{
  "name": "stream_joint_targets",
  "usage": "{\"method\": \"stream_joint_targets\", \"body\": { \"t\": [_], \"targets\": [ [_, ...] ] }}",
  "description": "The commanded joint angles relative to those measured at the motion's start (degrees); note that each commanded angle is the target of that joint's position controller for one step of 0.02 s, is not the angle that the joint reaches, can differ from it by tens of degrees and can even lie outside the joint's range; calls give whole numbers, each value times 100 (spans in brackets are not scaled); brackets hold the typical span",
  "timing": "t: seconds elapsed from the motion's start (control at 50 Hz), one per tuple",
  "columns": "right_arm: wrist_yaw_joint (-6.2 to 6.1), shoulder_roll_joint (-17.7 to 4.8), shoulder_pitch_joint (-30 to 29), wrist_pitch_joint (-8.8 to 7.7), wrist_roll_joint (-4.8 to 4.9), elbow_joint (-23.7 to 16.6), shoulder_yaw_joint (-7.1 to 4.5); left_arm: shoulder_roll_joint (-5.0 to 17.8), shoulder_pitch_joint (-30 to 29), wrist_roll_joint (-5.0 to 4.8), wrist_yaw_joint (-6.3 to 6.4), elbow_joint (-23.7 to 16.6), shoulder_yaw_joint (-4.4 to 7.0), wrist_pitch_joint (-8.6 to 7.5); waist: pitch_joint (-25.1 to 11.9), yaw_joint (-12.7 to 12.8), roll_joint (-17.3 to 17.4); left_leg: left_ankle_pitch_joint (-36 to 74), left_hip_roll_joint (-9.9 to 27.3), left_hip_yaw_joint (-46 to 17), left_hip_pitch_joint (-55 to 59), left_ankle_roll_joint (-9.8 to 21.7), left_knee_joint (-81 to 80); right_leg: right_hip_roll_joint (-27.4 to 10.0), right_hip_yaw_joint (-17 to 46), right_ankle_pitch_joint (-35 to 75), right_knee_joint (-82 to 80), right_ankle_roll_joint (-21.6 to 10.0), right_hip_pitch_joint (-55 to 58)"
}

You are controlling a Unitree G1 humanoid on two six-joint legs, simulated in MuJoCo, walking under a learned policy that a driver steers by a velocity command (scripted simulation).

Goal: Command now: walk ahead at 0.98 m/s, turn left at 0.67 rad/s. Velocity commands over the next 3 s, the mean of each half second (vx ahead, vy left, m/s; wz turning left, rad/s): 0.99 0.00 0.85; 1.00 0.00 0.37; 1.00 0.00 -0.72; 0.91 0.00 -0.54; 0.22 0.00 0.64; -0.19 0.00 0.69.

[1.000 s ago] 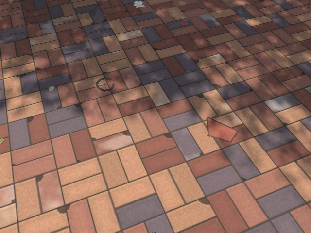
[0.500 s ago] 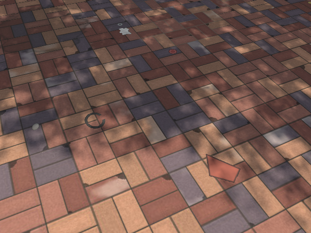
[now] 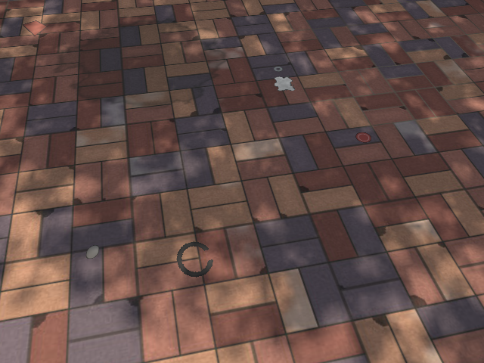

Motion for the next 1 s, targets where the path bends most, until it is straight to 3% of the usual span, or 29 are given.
{"method": "stream_joint_targets", "body": {
  "t": [0.02, 0.12, 0.16, 0.2, 0.24, 0.26, 0.28, 0.3, 0.32, 0.34, 0.36, 0.38, 0.44, 0.5, 0.56, 0.64, 0.68, 0.7, 0.72, 0.74, 0.76, 0.78, 0.8, 0.82, 0.84, 0.88, 0.9, 0.94, 1.0],
  "targets": [
    [5, 57, 316, 157, -82, -291, 18, 283, -993, 44, 58, -509, -1, -167, 766, -531, -542, 901, 313, -223, -185, -79, -386, -1403, 529, 718, -1662, -416, -1193],
    [257, -45, -742, -25, -136, -715, 37, 679, -370, 57, 295, -530, 35, -126, 959, -147, -28, 2328, -8, 541, -608, 19, -2162, -1397, -326, 1817, -1658, -231, -5],
    [433, -79, -1058, -102, -121, -945, 31, 940, -280, 42, 368, -586, 69, -35, 896, -148, -85, 2289, -266, 1000, -353, 177, -2917, -1493, -559, 3429, -1326, -13, 602],
    [514, -375, -754, -103, -38, -1015, -113, 1268, -261, 53, 467, -699, 141, 111, 364, -444, -496, 1822, -843, 1603, 515, 293, -2944, -1571, -662, 6385, -418, 70, 1153],
    [461, -967, 917, 75, 17, -762, -400, 1589, -759, -38, 461, -928, 237, 268, -502, -1461, -1088, 721, -1185, 1581, 2441, 570, -2552, -1795, -528, 8219, 1644, -115, 918],
    [349, -1450, 2306, 182, -13, -395, -652, 1514, -1145, -124, 371, -1079, 231, 242, -1051, -2106, -919, 715, -1209, 1127, 4342, 795, -3013, -1604, -354, 7388, 3419, -138, -6],
    [221, -1600, 2553, 309, -27, -236, -746, 726, -1670, -198, 254, -1259, 37, 42, -418, -2152, 847, 776, -849, 37, 4942, 1119, -3744, -245, -259, 1775, 6509, 112, -1643],
    [315, -1389, 1655, 130, -308, -573, -470, -234, -383, -234, 114, -1681, -243, -298, -1210, -445, 2098, -823, 154, -3570, 6102, 2283, -4570, 403, 1298, -1906, 7936, 141, -3958],
    [361, -815, 1618, -16, -372, -746, -358, 295, -978, -245, 54, -1933, -230, -520, -1746, -840, 1063, -2409, 464, -4692, 6025, 2140, -5689, 134, 2162, -1365, 7622, -250, -4199],
    [404, -703, 1656, -174, -389, -689, -347, 525, -1480, -377, 73, -2094, -147, -553, -847, -715, 151, -2475, 441, -4521, 5187, 1797, -6169, -31, 2016, -1055, 7025, -361, -4340],
    [445, -618, 1288, -281, -328, -727, -303, 486, -1440, -284, 151, -2056, -142, -491, -562, -339, -889, -2308, 342, -4107, 4348, 1550, -6099, -370, 2035, -694, 6346, -355, -4038],
    [427, -632, 836, -323, -274, -843, -289, 430, -1324, -154, 187, -1999, -142, -399, -256, -67, -986, -1840, 92, -3660, 3376, 1521, -5989, -531, 2053, -490, 5879, -214, -3580],
    [200, -565, 461, -295, -194, -1022, -244, 589, -1217, -4, 255, -1979, -42, -115, 81, 120, -729, -699, -573, -2391, 2126, 1382, -6140, -819, 1914, -240, 4681, 281, -2854],
    [-19, -447, 812, -232, -123, -939, -207, 282, -2378, 101, 326, -2443, -128, -77, 371, -380, -356, 403, -993, -1653, 1642, 1201, -6024, -612, 1550, 1024, 2873, 586, -2601],
    [-51, -529, 970, -125, -120, -840, -244, 125, -2936, -41, 271, -2698, -131, -116, 236, -768, 154, 283, -1129, -1492, 1638, 862, -5833, -221, 1285, 1930, 1299, 669, -1992],
    [-96, -366, 1297, -116, -81, -553, -243, 491, -3003, -211, 172, -2757, 49, -238, 157, -936, 520, 526, -603, -1902, 2937, 748, -5344, -333, 1474, 2182, 557, 521, -1984],
    [-98, -545, 1160, -64, -181, -541, -312, 823, -2303, -235, 167, -2629, 226, -301, -179, -479, 657, 2705, -423, -1891, 3719, 632, -4592, -219, 1288, 1542, 536, 220, -1567],
    [-16, -655, 885, -48, -321, -625, -309, 1042, -1387, -263, 203, -2463, 338, -288, -778, 92, 726, 3892, -519, -1674, 3742, 478, -3640, -229, 1188, 1366, 656, -21, -577],
    [59, -439, 412, -73, -489, -869, -186, 1147, 136, -228, 257, -2208, 340, -214, -1772, 856, 597, 3457, -614, -1504, 2596, 373, -1867, -843, 1808, 678, 1343, -259, 1489],
    [96, 392, 1824, -148, -189, -861, 10, 1668, 782, -21, 173, -1853, 434, -202, -2741, 117, -2442, -799, -1650, -977, 378, -60, 507, -2275, 5311, -1553, 275, -1394, 3601],
    [49, 0, 1812, -176, 103, -711, 89, 1150, 854, -63, 77, -1782, 339, -229, -2431, 308, -2761, -1490, -1318, -891, -688, -42, 1145, -2573, 6864, -3544, -534, -1481, 3667],
    [47, -411, 792, -186, 55, -853, 22, 626, 526, -92, 125, -1776, 232, -147, -1263, 548, -1705, -1146, -1015, -686, -1097, 27, 1216, -2286, 5907, -3287, -629, -1211, 2878],
    [56, -431, 38, -237, -95, -1037, 48, 626, 369, -19, 131, -1700, 201, -75, -689, 523, -520, -874, -874, -504, -896, 49, 955, -1981, 4948, -2124, -624, -1010, 1951],
    [66, -310, -508, -302, -246, -1204, 54, 620, 290, 31, 79, -1587, 179, -66, -183, 398, -49, -806, -763, -402, -768, 75, 530, -1678, 4253, -1212, -684, -936, 1182],
    [103, -207, -456, -313, -235, -1270, 46, 440, 147, 85, 57, -1520, 91, -94, -144, 76, -290, -628, -558, -455, -504, 105, 172, -1529, 3847, -838, -760, -924, 736],
    [122, -60, -331, -293, -203, -1291, 84, 166, 134, -57, -16, -1394, -39, -88, -17, -196, -662, -626, -405, -275, -261, 40, -387, -1268, 3554, -358, -987, -1037, 227],
    [120, 1, -358, -301, -248, -1344, 114, 195, 159, -140, -11, -1354, -50, -76, 93, -298, -625, -682, -328, -201, -313, -31, -677, -1258, 3567, -234, -1068, -1122, 9],
    [149, 19, -714, -389, -341, -1538, 178, 491, 222, -169, 93, -1342, 12, -68, 350, -294, -478, -197, -243, -121, -546, -248, -1467, -1359, 3516, 121, -1288, -1296, -278],
    [253, 24, -1573, -511, -366, -1751, 237, 698, 321, -227, 218, -1310, 63, -32, 497, -53, -470, 1303, -543, 118, 580, -497, -3162, -1033, 2781, 619, -1459, -1075, -1116]
  ]
}}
